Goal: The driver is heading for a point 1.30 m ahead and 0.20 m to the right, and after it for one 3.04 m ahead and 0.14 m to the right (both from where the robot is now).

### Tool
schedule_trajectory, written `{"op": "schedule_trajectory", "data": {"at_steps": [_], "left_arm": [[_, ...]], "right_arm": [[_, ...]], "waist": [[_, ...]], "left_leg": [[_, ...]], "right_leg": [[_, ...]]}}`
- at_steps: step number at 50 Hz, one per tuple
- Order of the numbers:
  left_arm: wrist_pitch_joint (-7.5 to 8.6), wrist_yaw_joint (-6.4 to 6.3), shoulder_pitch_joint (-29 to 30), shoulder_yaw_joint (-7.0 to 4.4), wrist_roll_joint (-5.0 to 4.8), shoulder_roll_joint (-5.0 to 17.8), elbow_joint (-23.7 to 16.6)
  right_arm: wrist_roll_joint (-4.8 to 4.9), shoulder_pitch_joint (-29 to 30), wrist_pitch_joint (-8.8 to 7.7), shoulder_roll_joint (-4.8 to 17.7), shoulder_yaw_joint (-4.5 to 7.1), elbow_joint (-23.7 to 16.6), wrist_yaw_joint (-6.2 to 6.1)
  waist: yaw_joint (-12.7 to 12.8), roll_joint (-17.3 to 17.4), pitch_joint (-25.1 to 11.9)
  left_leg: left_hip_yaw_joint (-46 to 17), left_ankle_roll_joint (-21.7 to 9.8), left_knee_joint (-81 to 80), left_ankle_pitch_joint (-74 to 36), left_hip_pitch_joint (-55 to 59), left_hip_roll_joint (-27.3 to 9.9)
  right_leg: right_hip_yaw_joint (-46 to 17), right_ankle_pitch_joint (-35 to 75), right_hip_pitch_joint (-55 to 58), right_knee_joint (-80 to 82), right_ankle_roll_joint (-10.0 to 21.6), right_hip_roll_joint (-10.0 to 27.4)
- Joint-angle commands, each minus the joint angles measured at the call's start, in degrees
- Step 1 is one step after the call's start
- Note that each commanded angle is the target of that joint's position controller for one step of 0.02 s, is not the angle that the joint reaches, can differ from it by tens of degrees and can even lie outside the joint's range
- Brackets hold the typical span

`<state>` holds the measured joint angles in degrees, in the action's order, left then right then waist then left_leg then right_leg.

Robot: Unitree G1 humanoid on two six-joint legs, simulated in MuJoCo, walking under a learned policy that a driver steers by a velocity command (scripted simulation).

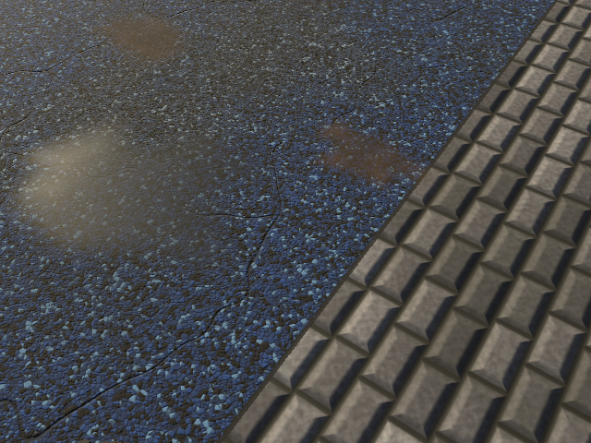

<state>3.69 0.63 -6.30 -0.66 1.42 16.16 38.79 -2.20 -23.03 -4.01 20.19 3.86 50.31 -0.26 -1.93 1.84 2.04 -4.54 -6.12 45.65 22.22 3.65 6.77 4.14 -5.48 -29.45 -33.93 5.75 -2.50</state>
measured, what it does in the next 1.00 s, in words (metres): walks ahead: left foot, then right foot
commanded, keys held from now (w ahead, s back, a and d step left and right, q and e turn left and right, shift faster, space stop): w+e+shift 0.32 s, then w+shift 0.22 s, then w+q+shift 0.08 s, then q+shift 0.38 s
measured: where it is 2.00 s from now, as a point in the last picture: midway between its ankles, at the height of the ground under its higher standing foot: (366, 230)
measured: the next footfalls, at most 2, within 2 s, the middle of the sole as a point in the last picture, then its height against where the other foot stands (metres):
left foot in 0.40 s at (285, 386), level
right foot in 0.78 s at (420, 283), level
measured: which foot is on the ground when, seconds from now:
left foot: up 0.00-0.38, down 0.40-0.78, up 0.80-1.00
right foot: down 0.00-0.40, up 0.42-0.76, down 0.78-1.00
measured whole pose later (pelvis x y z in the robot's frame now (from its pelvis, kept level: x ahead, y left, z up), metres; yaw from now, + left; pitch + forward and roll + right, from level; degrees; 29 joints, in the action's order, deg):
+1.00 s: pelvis +0.82 -0.18 +0.03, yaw -6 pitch +2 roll -1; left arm 3.4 -0.6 -7.5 -2.3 0.9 14.6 43.0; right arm 1.8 -13.6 0.5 18.2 5.0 40.6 -2.1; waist -0.5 1.0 4.2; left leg 1.0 4.2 64.6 20.7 -37.1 -4.2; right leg 9.7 -11.5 -15.3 -25.4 1.1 2.6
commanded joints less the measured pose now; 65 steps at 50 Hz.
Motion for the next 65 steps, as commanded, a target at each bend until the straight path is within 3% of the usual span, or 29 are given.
{"op": "schedule_trajectory", "data": {"at_steps": [1,3,6,10,16,18,19,20,21,22,24,27,31,33,37,38,39,40,41,42,44,48,55,59,60,61,62,63,65], "left_arm": [[-1.02,0.62,-17.93,-5.62,-0.02,12.58,3.35],[-0.71,0.81,-16.89,-4.71,-0.52,8.07,4.64],[0.35,0.11,-18.23,-3.98,-0.97,7.39,7.49],[1.11,0.19,-18.07,-5.0,-1.27,9.14,6.73],[0.93,0.02,-22.36,-6.25,-2.36,10.96,7.97],[0.93,-0.41,-23.3,-6.42,-1.67,12.71,8.91],[1.11,-0.25,-21.79,-6.5,-1.29,13.55,8.91],[1.77,-0.27,-19.92,-5.69,-0.85,10.57,7.98],[2.13,-0.45,-26.41,-3.45,-2.9,1.1,6.25],[1.57,-0.54,-25.16,-2.89,-2.11,4.11,6.03],[1.06,0.14,-11.81,-3.09,-0.06,6.05,4.74],[-0.22,1.74,-7.51,-2.16,1.07,2.89,1.96],[-0.3,3.03,3.45,-0.63,2.49,2.8,-5.02],[0.65,4.0,5.59,0.8,1.29,0.99,-5.44],[1.28,1.82,-5.12,-0.97,1.99,5.74,-0.45],[2.04,0.06,-8.28,-3.03,-1.03,9.12,-1.48],[1.66,-1.36,-15.27,-3.91,-0.27,13.31,-0.48],[1.11,-1.52,-16.06,-3.46,2.53,15.43,-1.16],[0.26,-1.07,-14.26,-3.58,1.15,13.12,-2.59],[-0.08,-1.08,-9.62,-3.18,-0.13,10.12,-3.01],[0.25,-0.89,-4.15,-2.24,-1.18,5.29,-2.01],[1.03,-1.11,5.34,-3.15,-0.54,4.12,-1.21],[-0.25,-2.44,7.05,-5.25,-3.55,8.15,1.34],[-1.64,-1.56,4.95,-5.84,-4.46,8.05,2.26],[-2.01,-1.06,1.16,-4.79,-1.45,4.28,1.29],[-2.16,-0.86,-1.73,-4.42,-0.41,5.05,-0.8],[-1.98,-0.65,0.88,-4.9,-1.88,8.89,0.18],[-2.11,-0.83,3.25,-4.95,-2.9,9.0,-0.03],[-3.56,-2.1,2.38,-4.9,-1.62,8.42,2.33]], "right_arm": [[-0.17,1.92,-2.57,2.39,-1.51,-8.34,0.23],[-0.98,10.99,-3.29,3.55,-1.99,-10.63,0.71],[-2.72,12.48,-0.97,1.16,-3.36,-13.59,1.48],[-1.07,24.92,-0.62,0.06,-5.12,-19.08,2.53],[0.13,29.28,-1.05,0.62,-4.85,-20.85,1.82],[-0.11,20.84,-1.5,3.51,-3.24,-18.15,0.73],[-0.16,11.59,-1.81,4.96,-2.25,-15.7,-0.12],[-1.12,-0.35,-2.09,8.14,-0.7,-13.65,-1.37],[-3.2,-4.89,-1.95,13.03,0.92,-12.23,-1.58],[-1.31,-3.21,-1.25,12.1,1.55,-11.44,-0.84],[-0.91,4.02,-1.39,3.03,0.05,-10.93,-0.06],[-0.59,1.29,-2.47,-0.22,-0.91,-6.2,0.18],[1.71,0.55,-3.25,1.16,-0.57,-3.66,0.26],[1.81,3.14,-2.9,2.98,0.14,-3.99,0.56],[3.2,-1.79,-2.9,7.95,1.52,-1.33,1.28],[6.35,0.48,-2.86,9.02,1.68,-3.77,0.36],[4.82,1.82,-2.64,5.18,0.47,-5.26,-0.12],[3.87,-10.99,-1.84,-3.36,-1.55,-4.76,-0.37],[4.73,-12.26,-1.2,1.86,-0.55,-5.29,-0.74],[5.57,-7.19,-0.38,3.72,0.44,-6.66,-1.32],[4.27,-3.41,1.63,2.92,1.05,-7.1,-2.27],[4.2,-0.52,5.31,-1.81,1.28,-10.98,-2.22],[3.29,6.81,6.3,0.65,2.32,-14.5,2.28],[2.79,-0.98,6.33,6.74,5.75,-13.81,1.5],[3.02,0.16,5.99,13.43,7.1,-15.0,0.23],[0.5,4.34,4.94,15.94,6.58,-19.04,0.62],[0.97,6.54,3.88,12.33,5.64,-20.82,1.58],[1.75,8.97,3.21,9.54,4.47,-20.84,1.35],[2.65,13.53,3.55,3.83,2.25,-20.27,0.06]], "waist": [[6.55,-12.25,-12.17],[5.3,1.41,-4.09],[0.73,-2.34,1.3],[2.69,-2.99,5.83],[6.35,-4.43,0.76],[2.92,-4.17,-6.35],[-2.22,-4.26,-11.27],[-7.64,-2.36,-17.39],[-3.76,13.88,-26.29],[-3.63,15.24,-26.16],[-3.51,0.49,-8.47],[0.41,2.77,-2.32],[3.03,3.21,3.02],[3.61,1.63,4.8],[7.5,0.02,-3.46],[12.44,1.61,-6.97],[15.24,-1.23,-14.84],[8.08,-17.9,-27.65],[8.36,-17.31,-32.76],[7.12,-13.19,-23.75],[3.67,-7.61,-11.54],[-1.86,-8.54,-4.21],[-0.94,-6.72,-5.82],[-5.75,-0.52,-7.52],[-2.05,16.87,-5.52],[1.74,19.61,-16.34],[-1.75,8.28,-20.03],[-0.93,4.52,-16.12],[1.5,-0.03,-11.7]], "left_leg": [[-2.21,2.17,41.82,-2.23,-49.0,-2.59],[-2.19,2.75,31.62,-7.25,-45.09,-7.89],[-0.83,5.6,21.57,-4.17,-41.96,-10.45],[3.78,8.85,0.42,-16.32,-36.38,-10.72],[4.26,7.33,-15.87,-27.05,-25.05,-6.97],[5.97,5.3,-17.23,-18.91,-15.39,-4.05],[5.55,4.06,-17.03,-17.01,-5.05,-5.74],[-2.23,1.98,-15.26,-4.5,7.92,-14.11],[-32.29,-5.21,-20.16,11.26,24.66,-32.02],[-48.21,-8.23,-28.03,19.02,22.5,-32.81],[-28.59,-6.08,-29.48,8.79,5.94,-25.83],[-16.37,-4.66,-32.04,-8.61,-5.04,-21.07],[-10.7,-5.82,-38.96,-13.2,-11.38,-18.34],[-3.69,-3.66,-40.37,-27.84,-23.25,-13.82],[-2.0,0.63,-24.27,-53.8,-18.17,-11.93],[-4.56,3.19,-13.76,-47.47,-21.37,-11.55],[-3.04,6.03,1.56,-28.31,-28.6,-7.67],[-2.48,8.34,27.03,16.85,-38.28,-2.77],[-6.05,8.96,34.07,16.23,-39.77,-4.1],[-2.82,9.47,33.99,12.84,-44.69,-7.19],[0.83,10.66,32.27,6.15,-45.29,-10.44],[2.26,10.78,21.69,0.42,-38.64,-14.3],[7.4,5.19,-4.06,-19.07,-27.55,-11.67],[9.78,-1.65,-14.89,-21.54,-12.18,-4.99],[-8.35,-6.91,-18.25,-55.51,-5.12,-15.48],[-35.0,-20.31,-22.29,-41.78,4.88,-25.69],[-33.21,-18.53,-26.91,-32.84,3.36,-27.76],[-27.24,-15.0,-26.53,-29.47,-1.26,-26.51],[-16.36,-9.23,-24.87,-28.89,-11.97,-22.84]], "right_leg": [[-54.5,-30.23,48.05,19.77,16.11,19.4],[-40.49,-20.64,32.2,20.48,12.91,15.38],[-32.48,-13.86,19.58,23.34,11.64,9.21],[-26.32,-6.25,7.81,29.12,10.77,4.96],[-26.12,19.51,19.58,21.49,5.1,5.53],[-24.0,37.06,25.74,8.44,3.1,5.75],[-22.25,36.95,23.36,-3.2,2.0,4.47],[-19.82,25.96,14.99,-19.31,1.73,2.65],[-13.58,-16.33,-3.23,-39.51,-0.19,-4.05],[-11.69,-19.08,-11.91,-46.63,0.37,-2.29],[-10.75,-10.42,-14.85,-42.33,0.46,2.88],[-11.68,-13.27,-12.34,-36.47,-0.53,4.53],[-7.33,-8.07,-14.46,-19.72,-3.11,7.91],[-2.97,2.71,2.97,-4.35,-4.32,4.51],[-1.3,12.87,26.07,2.9,-3.34,-1.12],[-7.73,17.81,33.71,5.24,-3.16,3.22],[-14.1,30.28,46.25,0.71,-1.4,13.06],[-30.79,55.39,58.13,-3.46,6.77,32.28],[-35.52,48.69,55.9,1.06,9.52,30.76],[-27.37,44.24,48.56,3.28,8.91,28.44],[-17.73,39.36,33.31,8.41,7.01,23.14],[-5.44,28.77,15.54,17.93,6.44,21.96],[6.74,22.26,20.43,13.43,2.38,20.16],[9.85,21.46,17.28,-10.14,-3.65,16.18],[10.79,-19.83,3.5,-27.89,-8.44,8.42],[-1.44,-36.55,-10.68,-44.77,-10.7,-1.05],[-9.04,-32.39,-11.78,-46.33,-9.09,1.42],[-8.87,-27.97,-11.55,-44.54,-7.63,3.25],[-8.4,-22.54,-6.2,-36.8,-7.63,7.58]]}}
Velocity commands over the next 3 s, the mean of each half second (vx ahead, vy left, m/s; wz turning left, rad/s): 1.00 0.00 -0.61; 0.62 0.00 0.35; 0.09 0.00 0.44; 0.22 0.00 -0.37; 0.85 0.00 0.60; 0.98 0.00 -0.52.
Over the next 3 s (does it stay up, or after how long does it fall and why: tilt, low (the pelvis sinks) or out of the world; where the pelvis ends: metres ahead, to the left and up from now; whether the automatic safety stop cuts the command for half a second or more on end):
stays up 1.89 -0.07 0.03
